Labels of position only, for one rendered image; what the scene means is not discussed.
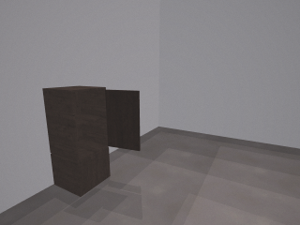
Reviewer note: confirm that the cupboard door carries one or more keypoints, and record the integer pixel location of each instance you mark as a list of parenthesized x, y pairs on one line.
[(123, 119)]

